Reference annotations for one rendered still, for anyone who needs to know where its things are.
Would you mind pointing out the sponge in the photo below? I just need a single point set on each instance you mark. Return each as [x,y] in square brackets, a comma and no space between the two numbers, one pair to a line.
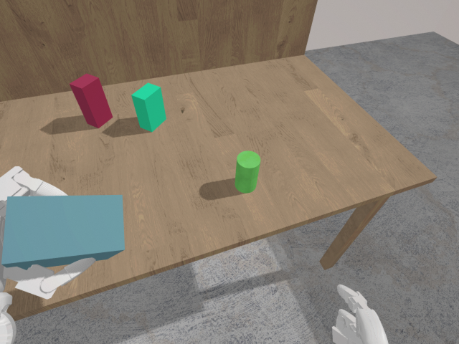
[58,230]

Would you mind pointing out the left robot hand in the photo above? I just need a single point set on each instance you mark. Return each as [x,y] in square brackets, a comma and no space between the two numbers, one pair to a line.
[37,280]

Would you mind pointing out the right robot hand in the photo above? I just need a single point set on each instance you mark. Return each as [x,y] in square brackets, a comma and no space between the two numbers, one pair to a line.
[365,328]

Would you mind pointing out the left robot forearm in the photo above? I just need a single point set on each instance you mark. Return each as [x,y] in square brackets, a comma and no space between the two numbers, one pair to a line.
[7,324]

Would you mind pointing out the table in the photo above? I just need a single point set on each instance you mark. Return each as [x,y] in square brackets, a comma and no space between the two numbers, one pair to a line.
[233,78]

